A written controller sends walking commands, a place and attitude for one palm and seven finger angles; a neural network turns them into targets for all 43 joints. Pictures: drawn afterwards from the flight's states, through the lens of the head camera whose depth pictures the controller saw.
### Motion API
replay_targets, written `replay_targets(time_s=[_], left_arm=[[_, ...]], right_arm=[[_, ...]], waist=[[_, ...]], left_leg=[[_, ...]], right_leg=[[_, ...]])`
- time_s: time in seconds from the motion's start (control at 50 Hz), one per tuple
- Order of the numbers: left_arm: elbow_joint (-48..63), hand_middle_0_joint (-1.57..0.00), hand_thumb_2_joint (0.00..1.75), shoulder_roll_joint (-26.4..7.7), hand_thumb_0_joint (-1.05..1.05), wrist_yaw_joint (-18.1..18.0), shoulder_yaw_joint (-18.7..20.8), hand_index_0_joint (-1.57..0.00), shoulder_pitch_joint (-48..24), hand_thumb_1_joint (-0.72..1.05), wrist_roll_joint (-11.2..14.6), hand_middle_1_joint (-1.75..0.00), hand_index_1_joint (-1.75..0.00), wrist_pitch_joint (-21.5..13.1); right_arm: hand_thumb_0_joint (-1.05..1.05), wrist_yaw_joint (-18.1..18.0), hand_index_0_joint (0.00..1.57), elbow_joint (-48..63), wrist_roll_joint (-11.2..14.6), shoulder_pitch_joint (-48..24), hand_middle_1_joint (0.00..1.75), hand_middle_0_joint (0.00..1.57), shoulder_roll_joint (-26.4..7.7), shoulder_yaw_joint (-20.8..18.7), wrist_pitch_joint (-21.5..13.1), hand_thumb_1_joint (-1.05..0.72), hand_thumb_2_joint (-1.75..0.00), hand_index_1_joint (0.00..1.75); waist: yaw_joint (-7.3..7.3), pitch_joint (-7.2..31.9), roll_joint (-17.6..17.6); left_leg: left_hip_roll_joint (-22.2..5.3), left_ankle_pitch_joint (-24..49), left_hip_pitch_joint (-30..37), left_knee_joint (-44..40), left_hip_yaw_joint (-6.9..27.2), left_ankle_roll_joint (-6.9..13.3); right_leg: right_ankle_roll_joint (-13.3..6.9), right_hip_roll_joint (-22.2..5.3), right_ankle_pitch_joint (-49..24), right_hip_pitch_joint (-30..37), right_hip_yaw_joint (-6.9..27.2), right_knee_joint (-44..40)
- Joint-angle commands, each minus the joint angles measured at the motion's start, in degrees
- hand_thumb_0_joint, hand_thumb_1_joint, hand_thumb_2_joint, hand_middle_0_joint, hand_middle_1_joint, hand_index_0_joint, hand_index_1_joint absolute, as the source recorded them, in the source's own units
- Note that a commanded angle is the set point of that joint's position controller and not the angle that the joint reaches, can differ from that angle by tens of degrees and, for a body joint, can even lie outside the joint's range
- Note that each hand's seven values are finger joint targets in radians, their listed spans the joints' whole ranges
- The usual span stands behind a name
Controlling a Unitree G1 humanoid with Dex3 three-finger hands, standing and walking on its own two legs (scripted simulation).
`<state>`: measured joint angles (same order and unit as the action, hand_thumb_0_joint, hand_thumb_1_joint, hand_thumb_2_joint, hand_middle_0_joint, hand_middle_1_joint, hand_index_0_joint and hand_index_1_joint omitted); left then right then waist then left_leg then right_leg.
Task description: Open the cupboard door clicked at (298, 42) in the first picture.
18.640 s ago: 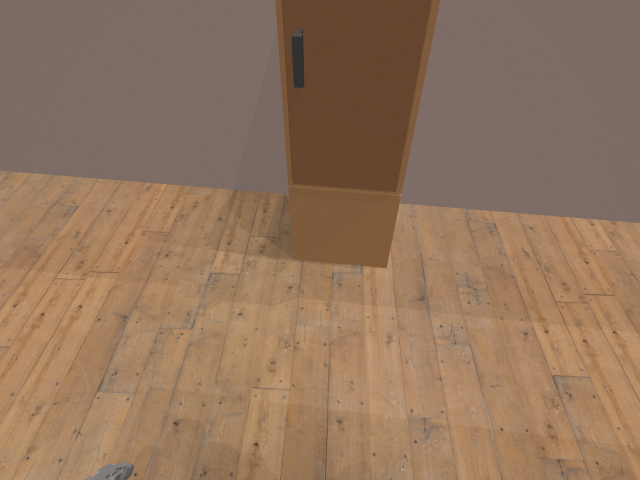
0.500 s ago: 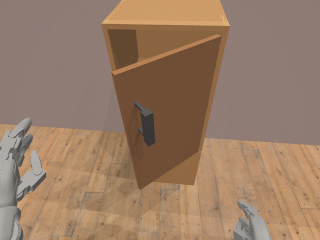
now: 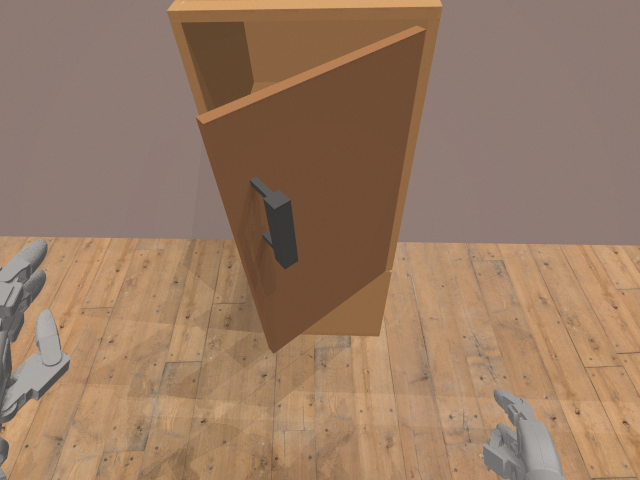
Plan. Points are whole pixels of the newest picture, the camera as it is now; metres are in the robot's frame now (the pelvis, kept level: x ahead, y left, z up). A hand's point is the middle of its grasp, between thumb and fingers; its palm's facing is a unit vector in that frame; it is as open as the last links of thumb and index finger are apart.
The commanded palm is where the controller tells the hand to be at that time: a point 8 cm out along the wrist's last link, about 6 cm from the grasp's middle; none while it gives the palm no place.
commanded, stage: step back with the hand held close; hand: left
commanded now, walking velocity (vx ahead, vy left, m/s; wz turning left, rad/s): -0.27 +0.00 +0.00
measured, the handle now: (272, 223) +0.42 +0.10 +0.08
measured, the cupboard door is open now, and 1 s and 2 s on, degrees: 41 41 41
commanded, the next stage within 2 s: stop stepping back and stand still in 0.70 s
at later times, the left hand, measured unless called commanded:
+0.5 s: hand out of the picture +0.07 +0.30 +0.15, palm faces +0.48 -0.72 -0.50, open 7.4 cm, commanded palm +0.00 +0.33 +0.17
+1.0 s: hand out of the picture -0.04 +0.28 +0.16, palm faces +0.39 -0.80 -0.44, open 7.4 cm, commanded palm -0.11 +0.33 +0.17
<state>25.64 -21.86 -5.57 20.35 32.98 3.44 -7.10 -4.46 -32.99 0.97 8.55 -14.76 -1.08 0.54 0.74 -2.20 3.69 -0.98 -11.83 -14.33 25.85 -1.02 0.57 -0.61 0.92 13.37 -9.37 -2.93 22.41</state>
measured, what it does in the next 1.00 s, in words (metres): walks backwards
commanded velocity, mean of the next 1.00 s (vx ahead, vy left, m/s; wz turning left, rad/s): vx -0.19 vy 0.00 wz -0.05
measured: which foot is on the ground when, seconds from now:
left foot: down 0.00-1.00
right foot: down 0.00-0.68, up 0.70-1.00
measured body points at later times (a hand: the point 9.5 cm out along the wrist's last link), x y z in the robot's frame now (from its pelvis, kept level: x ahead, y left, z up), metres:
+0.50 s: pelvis -0.10 +0.02 -0.02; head -0.08 +0.04 +0.43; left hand +0.04 +0.34 +0.18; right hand +0.08 -0.20 -0.10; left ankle +0.02 +0.12 -0.74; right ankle -0.07 -0.10 -0.74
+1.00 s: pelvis -0.24 +0.02 -0.01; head -0.20 +0.06 +0.43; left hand -0.07 +0.32 +0.18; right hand -0.03 -0.18 -0.07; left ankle -0.05 +0.12 -0.73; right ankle -0.41 -0.07 -0.72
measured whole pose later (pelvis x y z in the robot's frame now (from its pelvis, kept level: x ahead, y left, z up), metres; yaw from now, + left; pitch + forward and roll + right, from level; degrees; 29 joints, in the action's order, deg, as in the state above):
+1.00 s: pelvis -0.24 +0.02 -0.01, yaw +2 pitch +5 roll -2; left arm 37.5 -26.8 -8.6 24.5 32.9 3.6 -10.6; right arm -2.1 -32.7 -0.7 9.4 -8.2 1.4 -7.8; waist 0.4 1.2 -3.8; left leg -0.6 -3.7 -31.8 18.4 -4.0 -2.1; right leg -4.2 3.4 30.8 -2.6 -3.8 27.4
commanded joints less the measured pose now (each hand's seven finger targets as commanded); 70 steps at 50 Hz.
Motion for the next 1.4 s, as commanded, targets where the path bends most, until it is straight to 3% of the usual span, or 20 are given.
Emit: replay_targets(time_s=[0.0, 0.36, 0.44, 0.52, 0.58, 0.66, 0.7, 0.76, 0.92, 0.98, 1.02, 1.04, 1.06, 1.1, 1.14, 1.16, 1.2, 1.24, 1.34, 1.38], left_arm=[[15.33, -0.2, 0.9, -13.55, 0.0, -2.66, 10.79, -0.2, -0.99, 0.9, 0.49, -0.3, -0.3, -3.75], [15.62, -0.2, 0.9, -11.61, 0.0, -3.84, 11.94, -0.2, -3.43, 0.9, -2.6, -0.3, -0.3, -8.34], [18.71, -0.2, 0.9, -13.83, 0.0, -3.62, 14.03, -0.2, -1.63, 0.9, -2.19, -0.3, -0.3, -9.64], [19.92, -0.2, 0.9, -12.79, 0.0, -4.3, 10.93, -0.2, -3.13, 0.9, -0.83, -0.3, -0.3, -10.03], [17.38, -0.2, 0.9, -12.48, 0.0, -4.84, 9.6, -0.2, -7.2, 0.9, -1.51, -0.3, -0.3, -8.86], [16.72, -0.2, 0.9, -13.71, 0.0, -4.65, 11.62, -0.2, -12.57, 0.9, -2.1, -0.3, -0.3, -9.5], [12.45, -0.2, 0.9, -12.45, 0.0, -4.04, 12.47, -0.2, -9.75, 0.9, -2.51, -0.3, -0.3, -9.93], [14.98, -0.2, 0.9, -11.02, 0.0, -3.55, 10.42, -0.2, -7.13, 0.9, -1.31, -0.3, -0.3, -9.26], [24.81, -0.2, 0.9, -13.74, 0.0, -4.45, 10.58, -0.2, -1.8, 0.9, 0.57, -0.3, -0.3, -7.22], [26.32, -0.2, 0.9, -18.46, 0.0, -4.48, 15.2, -0.2, -0.16, 0.9, 1.23, -0.3, -0.3, -7.44], [28.55, -0.2, 0.9, -23.51, 0.0, -5.06, 20.4, -0.2, -3.21, 0.9, 1.84, -0.3, -0.3, -8.09], [19.79, -0.2, 0.9, -20.71, 0.0, -4.7, 18.86, -0.2, -3.63, 0.9, 1.77, -0.3, -0.3, -7.74], [14.33, -0.2, 0.9, -11.95, 0.0, -3.86, 11.75, -0.2, -3.62, 0.9, 2.05, -0.3, -0.3, -6.19], [9.53, -0.2, 0.9, -13.9, 0.0, -4.19, 12.6, -0.2, -6.43, 0.9, 0.8, -0.3, -0.3, -5.24], [5.83, -0.2, 0.9, -11.77, 0.0, -3.54, 9.45, -0.2, -8.82, 0.9, 0.57, -0.3, -0.3, -5.15], [6.14, -0.2, 0.9, -12.18, 0.0, -3.71, 9.22, -0.2, -11.68, 0.9, 0.26, -0.3, -0.3, -5.86], [11.12, -0.2, 0.9, -16.11, 0.0, -3.66, 9.91, -0.2, -15.39, 0.9, -1.08, -0.3, -0.3, -7.3], [13.14, -0.2, 0.9, -16.28, 0.0, -3.75, 11.44, -0.2, -11.98, 0.9, -1.08, -0.3, -0.3, -7.23], [17.86, -0.2, 0.9, -15.93, 0.0, -4.6, 14.39, -0.2, 4.93, 0.9, -1.07, -0.3, -0.3, -7.4], [16.29, -0.2, 0.9, -15.38, 0.0, -4.54, 14.88, -0.2, 5.48, 0.9, -1.7, -0.3, -0.3, -7.24]], right_arm=[[0.0, -1.15, 0.2, 10.29, 0.2, -4.57, 0.3, 0.2, -4.5, -2.04, -2.04, -0.9, -0.9, 0.3], [0.0, -1.14, 0.2, 10.95, -0.85, -3.09, 0.3, 0.2, -6.23, -2.06, -6.66, -0.9, -0.9, 0.3], [0.0, -0.58, 0.2, 10.53, -1.25, -2.62, 0.3, 0.2, -5.68, -2.47, -8.48, -0.9, -0.9, 0.3], [0.0, 0.05, 0.2, 6.62, -0.74, 0.03, 0.3, 0.2, -4.36, -2.68, -8.95, -0.9, -0.9, 0.3], [0.0, -0.37, 0.2, 5.25, -1.19, -0.98, 0.3, 0.2, -3.41, -2.27, -8.22, -0.9, -0.9, 0.3], [0.0, -1.89, 0.2, 6.0, -1.5, -3.89, 0.3, 0.2, -5.71, -1.95, -9.42, -0.9, -0.9, 0.3], [0.0, -0.92, 0.2, 5.57, -2.34, -2.96, 0.3, 0.2, -5.16, -2.79, -10.16, -0.9, -0.9, 0.3], [0.0, 0.57, 0.2, 5.79, -1.84, -3.69, 0.3, 0.2, -4.17, -3.4, -10.21, -0.9, -0.9, 0.3], [0.0, 1.56, 0.2, 5.95, -1.78, -2.12, 0.3, 0.2, -2.14, -1.22, -10.91, -0.9, -0.9, 0.3], [0.0, 1.1, 0.2, 4.53, -1.73, -1.65, 0.3, 0.2, -1.24, -0.3, -8.37, -0.9, -0.9, 0.3], [0.0, 1.59, 0.2, 5.77, -1.82, -2.02, 0.3, 0.2, -2.03, 0.61, -8.67, -0.9, -0.9, 0.3], [0.0, 2.31, 0.2, 4.71, -2.22, -1.67, 0.3, 0.2, -2.4, 0.83, -9.77, -0.9, -0.9, 0.3], [0.0, 1.29, 0.2, 4.09, -0.67, -0.19, 0.3, 0.2, -3.59, -1.63, -8.8, -0.9, -0.9, 0.3], [0.0, -0.18, 0.2, 3.42, -0.02, -1.31, 0.3, 0.2, -4.03, -0.58, -8.85, -0.9, -0.9, 0.3], [0.0, -1.38, 0.2, 2.87, -0.01, 0.19, 0.3, 0.2, -5.78, -0.87, -9.29, -0.9, -0.9, 0.3], [0.0, -1.33, 0.2, 3.21, -0.69, 1.21, 0.3, 0.2, -6.06, -0.3, -9.44, -0.9, -0.9, 0.3], [0.0, -0.65, 0.2, 3.5, -2.14, 0.12, 0.3, 0.2, -4.13, 0.59, -10.92, -0.9, -0.9, 0.3], [0.0, -0.03, 0.2, 3.44, -1.5, -1.57, 0.3, 0.2, -5.09, -1.11, -11.34, -0.9, -0.9, 0.3], [0.0, 0.38, 0.2, 6.32, -1.53, -2.92, 0.3, 0.2, -4.13, -1.23, -10.17, -0.9, -0.9, 0.3], [0.0, 0.49, 0.2, 6.52, -1.26, -2.5, 0.3, 0.2, -2.3, -1.49, -8.84, -0.9, -0.9, 0.3]], waist=[[0.08, 13.34, -4.51], [0.11, 4.59, 7.41], [-0.17, 6.67, 5.13], [-1.55, 10.25, -10.4], [-2.22, 6.42, -11.66], [-0.37, 1.94, 12.21], [-0.8, 5.64, 12.6], [0.18, 8.54, 0.84], [0.43, 14.67, 13.96], [-0.39, 11.17, -9.54], [-0.77, 11.66, -12.32], [-1.38, 12.28, -13.71], [-2.31, 6.62, -16.64], [-2.64, 4.21, -9.34], [-4.13, 5.1, 7.6], [-3.7, 5.07, 17.36], [-2.4, 3.86, 6.78], [-0.5, 2.52, -2.95], [1.16, 6.39, 16.81], [1.65, 3.55, -1.35]], left_leg=[[-2.37, 23.59, 7.09, 1.93, 1.33, 1.02], [-10.27, -30.7, -31.53, -15.74, 13.95, 5.7], [-6.9, -24.9, -22.63, -8.08, 9.97, 4.29], [1.26, -7.19, 4.62, 18.07, 1.67, -1.2], [1.14, -6.35, 4.7, 18.05, 1.89, -1.28], [-15.38, -4.61, -17.32, -14.2, 19.0, 4.96], [-21.17, -30.73, -27.3, -23.59, 24.96, 8.78], [-17.48, -16.36, -12.6, -16.53, 16.61, 7.81], [-3.96, -15.43, 1.82, -17.59, 1.92, -8.05], [0.24, -0.96, 5.81, 20.57, -0.35, -2.49], [-1.09, -2.35, -12.72, 29.89, 1.8, -2.45], [-3.93, -1.87, -10.01, 27.87, 4.02, -2.63], [-1.05, 2.58, -14.96, 22.81, 1.24, -1.8], [0.54, 1.66, -3.5, 11.2, -3.99, 0.63], [-2.57, 4.83, 11.18, 2.76, 4.39, 4.99], [-12.8, 5.96, 11.4, -3.68, 21.23, 10.9], [-17.74, -13.62, 0.13, -15.74, 35.51, 10.81], [-13.59, -24.19, -14.12, -19.32, 23.91, 8.17], [-6.4, -31.04, -29.92, -16.98, 4.65, 1.73], [-0.51, -25.06, -33.24, 9.04, -1.4, 0.06]], right_leg=[[1.33, -5.08, -28.07, 1.06, 2.67, 1.06], [1.43, 3.02, 2.51, 13.75, 2.47, 17.25], [-0.3, 1.1, 3.19, 5.95, 6.87, 9.78], [-6.13, -11.79, 3.83, -20.48, 18.89, -6.52], [-5.17, -12.6, -2.07, -23.57, 16.2, -5.83], [1.87, 3.97, 6.96, -5.22, 3.94, 22.35], [1.88, 5.83, 12.62, 2.87, 7.08, 43.69], [1.36, 4.16, 13.36, -7.14, 6.62, 42.76], [-3.15, 7.47, 21.99, 4.0, -6.12, -0.39], [-9.13, -13.52, 4.39, -14.86, 11.88, -13.14], [-12.67, -21.25, -7.14, -5.69, 18.61, -9.92], [-13.02, -22.92, -1.57, -7.56, 19.14, -8.61], [-7.75, -12.93, -16.13, 2.25, 9.87, -3.22], [-5.15, -12.7, -27.61, -2.7, 5.69, 5.38], [-0.04, -6.23, -15.57, -13.85, -0.13, 22.19], [1.8, -0.61, 6.95, -19.61, -1.45, 34.08], [-0.49, -0.16, 19.39, -18.95, 5.93, 45.0], [-0.84, -0.95, 15.01, -7.43, 3.45, 38.41], [-1.75, 2.71, 14.74, 16.02, -6.33, 20.65], [-4.43, -5.43, 19.01, 12.27, 4.94, 2.79]])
